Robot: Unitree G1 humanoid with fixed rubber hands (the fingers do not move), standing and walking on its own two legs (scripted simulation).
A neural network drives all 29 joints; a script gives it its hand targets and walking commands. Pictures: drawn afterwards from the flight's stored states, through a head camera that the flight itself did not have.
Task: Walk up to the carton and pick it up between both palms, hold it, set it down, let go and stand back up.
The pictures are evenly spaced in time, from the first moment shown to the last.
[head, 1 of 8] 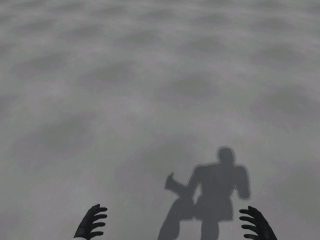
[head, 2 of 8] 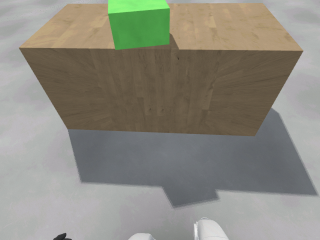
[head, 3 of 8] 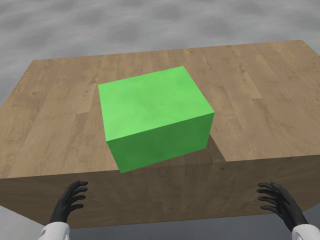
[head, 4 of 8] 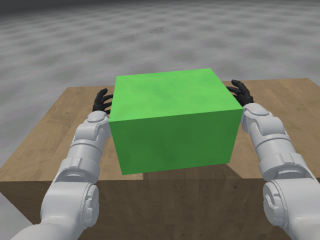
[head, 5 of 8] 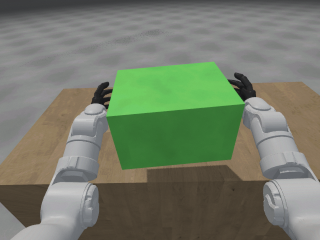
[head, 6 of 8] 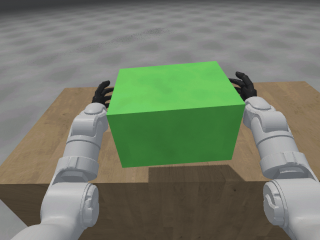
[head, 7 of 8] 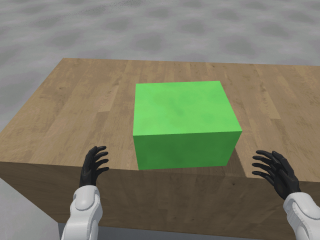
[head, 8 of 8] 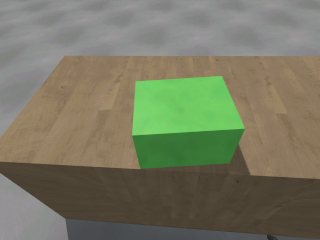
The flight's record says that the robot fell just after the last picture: no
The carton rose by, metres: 0.17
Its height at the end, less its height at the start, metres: +0.00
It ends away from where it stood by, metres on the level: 0.03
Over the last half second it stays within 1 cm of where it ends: yes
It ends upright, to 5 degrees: yes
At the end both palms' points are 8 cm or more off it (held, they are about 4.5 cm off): yes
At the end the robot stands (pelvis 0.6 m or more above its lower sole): yes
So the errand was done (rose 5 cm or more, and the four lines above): yes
